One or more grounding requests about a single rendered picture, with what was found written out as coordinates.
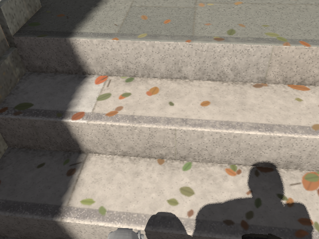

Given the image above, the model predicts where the robot left thigh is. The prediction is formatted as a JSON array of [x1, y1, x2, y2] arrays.
[[109, 228, 145, 239]]

